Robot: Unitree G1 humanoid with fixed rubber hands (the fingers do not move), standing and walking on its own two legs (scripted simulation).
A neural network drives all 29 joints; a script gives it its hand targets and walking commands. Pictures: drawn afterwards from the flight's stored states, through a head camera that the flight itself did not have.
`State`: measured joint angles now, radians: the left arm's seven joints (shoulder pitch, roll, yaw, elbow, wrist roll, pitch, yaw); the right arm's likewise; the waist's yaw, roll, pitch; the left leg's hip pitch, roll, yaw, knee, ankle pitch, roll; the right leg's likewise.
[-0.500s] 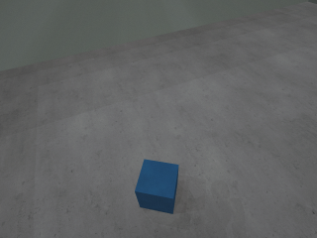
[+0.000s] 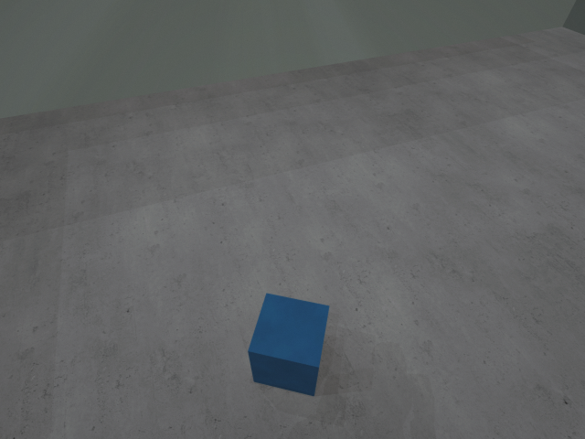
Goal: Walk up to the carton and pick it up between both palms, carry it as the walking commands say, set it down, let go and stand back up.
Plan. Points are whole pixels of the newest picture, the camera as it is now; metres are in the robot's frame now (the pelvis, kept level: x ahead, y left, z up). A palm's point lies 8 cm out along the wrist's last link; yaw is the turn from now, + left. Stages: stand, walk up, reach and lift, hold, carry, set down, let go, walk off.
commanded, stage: walk up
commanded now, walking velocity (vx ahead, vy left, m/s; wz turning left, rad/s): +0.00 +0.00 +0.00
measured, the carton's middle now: (290, 345) +0.55 +0.02 -0.66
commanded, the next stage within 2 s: none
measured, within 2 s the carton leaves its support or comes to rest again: neither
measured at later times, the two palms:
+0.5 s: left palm out of the picture +0.00 +0.23 -0.15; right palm out of the picture -0.03 -0.18 -0.15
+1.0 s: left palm out of the picture +0.01 +0.25 -0.16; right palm out of the picture -0.02 -0.16 -0.14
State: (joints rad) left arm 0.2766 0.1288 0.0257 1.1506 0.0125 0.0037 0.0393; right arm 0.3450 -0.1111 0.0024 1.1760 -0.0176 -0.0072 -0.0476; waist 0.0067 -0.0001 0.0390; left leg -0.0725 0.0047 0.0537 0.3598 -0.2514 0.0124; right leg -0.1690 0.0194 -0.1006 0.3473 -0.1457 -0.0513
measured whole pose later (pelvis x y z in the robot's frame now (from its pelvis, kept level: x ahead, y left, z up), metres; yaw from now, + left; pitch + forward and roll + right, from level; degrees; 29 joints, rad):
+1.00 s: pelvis +0.03 +0.04 +0.00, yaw +0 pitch -1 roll -1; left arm 0.29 0.13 0.02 1.16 0.00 0.00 0.05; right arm 0.37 -0.10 0.00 1.17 -0.02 -0.04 -0.06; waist 0.00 -0.01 0.02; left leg -0.05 -0.04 0.07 0.36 -0.30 0.07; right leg -0.16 -0.03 -0.08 0.38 -0.20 0.02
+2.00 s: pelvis +0.15 +0.11 -0.01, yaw -9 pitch +0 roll -2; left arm 0.21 0.26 0.08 0.99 0.03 0.07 0.01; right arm 0.17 -0.21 -0.04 0.93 -0.03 0.00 -0.04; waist 0.00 -0.02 0.05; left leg -0.32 0.10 0.13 0.49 -0.17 0.02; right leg -0.39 -0.01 -0.02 1.00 -0.47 0.05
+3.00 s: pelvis +0.13 +0.11 -0.04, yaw -12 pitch +16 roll +0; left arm 0.09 0.11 0.03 0.44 0.03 0.48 0.02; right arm 0.07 -0.18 -0.08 0.52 -0.06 0.44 0.09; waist 0.01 -0.01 -0.07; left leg -0.73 0.02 0.02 0.74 -0.29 0.00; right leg -0.63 0.00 0.03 0.75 -0.40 0.02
